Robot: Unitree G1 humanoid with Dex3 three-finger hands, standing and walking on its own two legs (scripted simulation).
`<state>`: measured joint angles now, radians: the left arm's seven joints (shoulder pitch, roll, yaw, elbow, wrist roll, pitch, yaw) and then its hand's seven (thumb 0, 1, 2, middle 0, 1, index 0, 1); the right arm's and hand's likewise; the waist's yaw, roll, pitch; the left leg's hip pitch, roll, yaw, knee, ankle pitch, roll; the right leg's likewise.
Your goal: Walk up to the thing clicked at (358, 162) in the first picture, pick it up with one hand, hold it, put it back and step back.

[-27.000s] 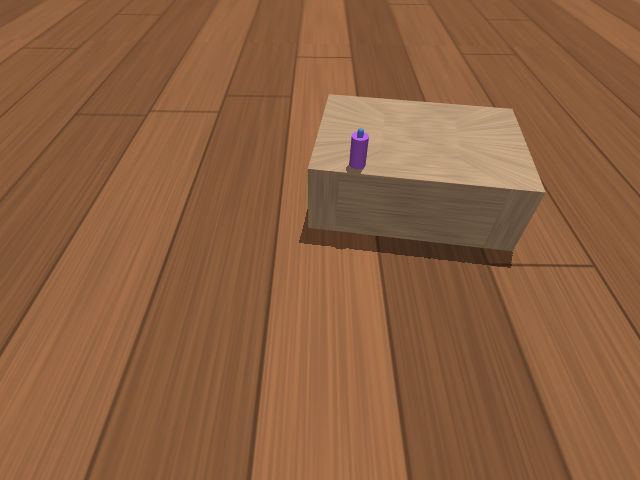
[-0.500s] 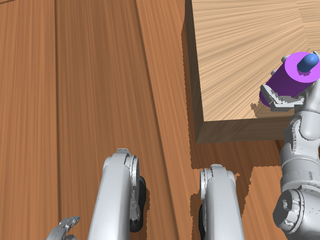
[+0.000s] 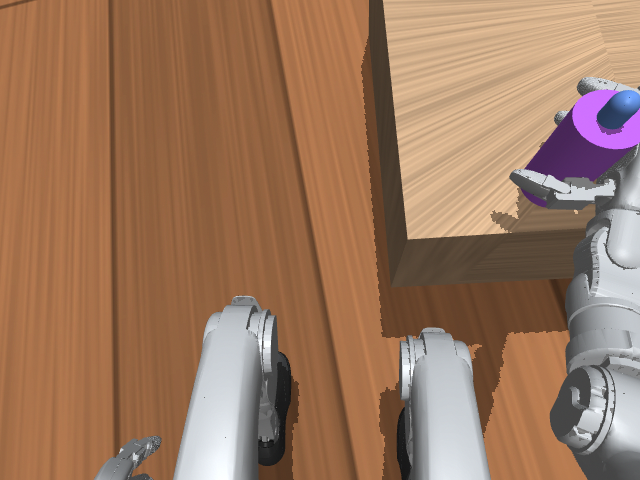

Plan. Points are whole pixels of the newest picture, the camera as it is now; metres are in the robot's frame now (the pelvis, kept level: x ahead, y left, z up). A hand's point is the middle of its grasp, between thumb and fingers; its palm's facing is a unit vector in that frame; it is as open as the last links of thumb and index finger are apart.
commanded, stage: withdraw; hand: right
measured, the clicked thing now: (582, 147) +0.51 -0.22 +0.00
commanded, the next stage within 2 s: rise in 0.50 s
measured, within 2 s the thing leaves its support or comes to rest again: neither
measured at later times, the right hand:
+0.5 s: hand out of the picture +0.50 -0.28 +0.06, palm faces +0.33 +0.94 -0.06, open 16.9 cm
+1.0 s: hand out of the picture +0.45 -0.35 +0.18, palm faces +0.37 +0.81 -0.46, open 17.2 cm
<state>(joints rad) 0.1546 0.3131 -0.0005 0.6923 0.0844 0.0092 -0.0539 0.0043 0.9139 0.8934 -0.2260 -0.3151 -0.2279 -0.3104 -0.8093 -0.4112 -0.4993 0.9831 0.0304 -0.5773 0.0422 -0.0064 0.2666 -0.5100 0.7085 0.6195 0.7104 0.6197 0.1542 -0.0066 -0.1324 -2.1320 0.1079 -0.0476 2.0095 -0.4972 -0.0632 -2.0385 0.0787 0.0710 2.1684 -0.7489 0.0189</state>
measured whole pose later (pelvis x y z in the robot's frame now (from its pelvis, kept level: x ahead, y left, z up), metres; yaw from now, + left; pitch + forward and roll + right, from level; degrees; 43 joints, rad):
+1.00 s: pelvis +0.04 +0.01 +0.20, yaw +1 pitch +26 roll +3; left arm 0.21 0.28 -0.02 0.60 -0.02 0.07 0.04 0.01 0.90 0.90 -0.21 -0.30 -0.21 -0.30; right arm -0.54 -0.64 -0.45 0.93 -0.09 -0.08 -0.06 -0.01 0.49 -0.08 0.06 0.06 0.06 0.06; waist 0.06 0.02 -0.13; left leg -1.37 0.07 0.03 1.35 -0.43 -0.04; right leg -1.29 -0.01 0.08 1.48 -0.64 0.02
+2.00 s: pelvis +0.09 +0.03 +0.32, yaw +1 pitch +7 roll +1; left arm 0.24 0.22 -0.02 0.52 -0.02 -0.07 0.16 0.01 0.90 0.90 -0.21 -0.30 -0.21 -0.30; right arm 0.43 -0.20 0.01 0.06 0.01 0.21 -0.14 -0.01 0.55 -0.05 0.06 0.05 0.06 0.05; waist 0.01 -0.02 -0.08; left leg -0.61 0.04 0.06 0.85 -0.36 -0.02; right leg -0.51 -0.04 0.07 0.91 -0.51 0.04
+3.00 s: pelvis +0.09 +0.02 +0.31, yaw +1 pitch +7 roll +2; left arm 0.26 0.21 -0.02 0.53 -0.01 -0.13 0.16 0.01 0.89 0.90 -0.21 -0.31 -0.21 -0.30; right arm 0.46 -0.20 0.01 -0.02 0.01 0.26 -0.14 -0.01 0.55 -0.05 0.05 0.05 0.05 0.05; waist 0.02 -0.02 -0.09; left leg -0.65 0.04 0.04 0.88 -0.36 -0.03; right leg -0.55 -0.04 0.06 0.96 -0.53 0.03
